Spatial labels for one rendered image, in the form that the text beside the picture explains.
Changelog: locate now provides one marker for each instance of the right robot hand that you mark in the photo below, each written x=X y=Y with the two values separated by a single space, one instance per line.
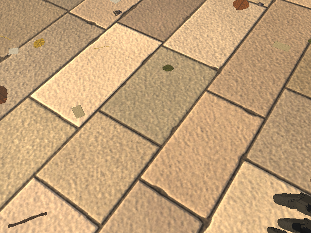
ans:
x=300 y=202

